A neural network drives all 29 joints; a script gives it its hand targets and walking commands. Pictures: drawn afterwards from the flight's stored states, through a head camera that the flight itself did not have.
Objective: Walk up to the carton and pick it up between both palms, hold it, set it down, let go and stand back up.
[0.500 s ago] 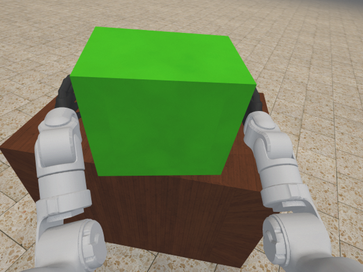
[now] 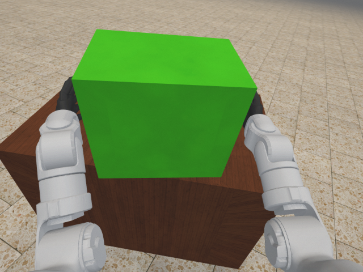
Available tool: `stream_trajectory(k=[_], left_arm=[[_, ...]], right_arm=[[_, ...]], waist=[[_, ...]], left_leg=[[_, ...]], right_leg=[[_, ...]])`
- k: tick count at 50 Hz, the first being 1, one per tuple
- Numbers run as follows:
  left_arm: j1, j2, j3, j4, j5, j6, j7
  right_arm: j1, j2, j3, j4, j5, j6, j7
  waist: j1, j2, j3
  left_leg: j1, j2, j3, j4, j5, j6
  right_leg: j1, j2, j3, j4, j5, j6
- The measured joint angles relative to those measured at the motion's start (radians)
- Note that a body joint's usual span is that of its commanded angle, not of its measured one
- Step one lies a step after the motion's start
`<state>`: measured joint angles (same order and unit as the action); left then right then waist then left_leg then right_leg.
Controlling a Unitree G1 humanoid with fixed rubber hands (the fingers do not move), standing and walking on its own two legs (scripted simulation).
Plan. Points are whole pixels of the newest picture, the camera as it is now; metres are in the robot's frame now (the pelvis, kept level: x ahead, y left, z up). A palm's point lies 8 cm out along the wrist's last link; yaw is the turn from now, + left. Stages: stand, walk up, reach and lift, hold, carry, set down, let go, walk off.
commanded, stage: hold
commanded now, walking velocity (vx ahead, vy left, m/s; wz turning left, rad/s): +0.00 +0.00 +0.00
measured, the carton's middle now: (163, 108) +0.40 +0.00 +0.19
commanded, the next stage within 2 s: none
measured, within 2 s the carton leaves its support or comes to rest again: neither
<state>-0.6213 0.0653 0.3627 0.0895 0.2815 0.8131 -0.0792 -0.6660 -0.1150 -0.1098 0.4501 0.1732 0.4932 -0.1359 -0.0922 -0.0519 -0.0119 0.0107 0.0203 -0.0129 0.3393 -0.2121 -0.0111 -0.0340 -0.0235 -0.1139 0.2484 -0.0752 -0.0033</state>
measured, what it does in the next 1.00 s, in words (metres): stands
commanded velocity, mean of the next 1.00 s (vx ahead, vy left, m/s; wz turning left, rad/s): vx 0.00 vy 0.00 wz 0.00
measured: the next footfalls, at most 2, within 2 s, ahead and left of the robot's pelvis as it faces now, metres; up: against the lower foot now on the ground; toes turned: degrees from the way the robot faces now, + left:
none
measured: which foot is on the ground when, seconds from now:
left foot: down 0.00-1.00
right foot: down 0.00-1.00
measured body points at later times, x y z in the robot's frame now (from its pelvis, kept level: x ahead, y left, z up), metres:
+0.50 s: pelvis +0.00 +0.00 +0.00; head -0.05 +0.03 +0.45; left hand +0.37 +0.19 +0.21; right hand +0.37 -0.19 +0.21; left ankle -0.01 +0.12 -0.75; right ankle +0.05 -0.12 -0.75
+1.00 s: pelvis +0.00 +0.00 +0.00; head -0.06 +0.03 +0.45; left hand +0.37 +0.20 +0.21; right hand +0.36 -0.18 +0.21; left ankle -0.01 +0.12 -0.75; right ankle +0.05 -0.12 -0.75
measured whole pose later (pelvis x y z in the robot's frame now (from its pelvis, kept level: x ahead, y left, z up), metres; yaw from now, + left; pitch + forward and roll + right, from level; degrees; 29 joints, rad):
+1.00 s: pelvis +0.00 +0.00 +0.00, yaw +0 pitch -8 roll -1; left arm -0.64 0.07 0.38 0.10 0.29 0.81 -0.09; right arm -0.67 -0.11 -0.11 0.45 0.16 0.50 -0.14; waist -0.08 -0.06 -0.02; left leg 0.01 0.02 -0.01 0.33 -0.20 -0.01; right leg -0.04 -0.02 -0.11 0.25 -0.07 -0.01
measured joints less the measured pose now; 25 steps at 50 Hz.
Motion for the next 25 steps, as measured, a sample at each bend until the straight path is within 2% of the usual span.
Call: stream_trajectory(k=[11, 18, 25], left_arm=[[-0.02, -0.008, 0.014, 0.022, 0.003, -0.005, 0.003], [0.0, 0.002, -0.01, -0.004, -0.025, -0.011, 0.021], [-0.005, -0.004, 0.003, -0.004, -0.003, -0.001, 0.006]], right_arm=[[-0.022, -0.004, -0.012, 0.028, -0.018, -0.004, 0.017], [-0.009, -0.002, -0.014, 0.007, -0.002, -0.014, 0.01], [-0.015, -0.008, 0.0, 0.006, -0.003, 0.001, 0.007]], waist=[[0.012, -0.001, 0.002], [0.008, -0.002, -0.019], [-0.001, 0.006, -0.008]], left_leg=[[-0.012, -0.006, 0.011, -0.006, 0.008, 0.007], [-0.032, -0.005, 0.002, -0.005, 0.009, 0.002], [-0.009, -0.001, -0.001, -0.008, 0.004, 0.001]], right_leg=[[-0.02, -0.005, 0.011, 0.003, 0.007, 0.004], [-0.034, -0.005, 0.003, -0.002, 0.007, 0.002], [-0.006, 0.0, 0.0, -0.014, 0.006, 0.001]])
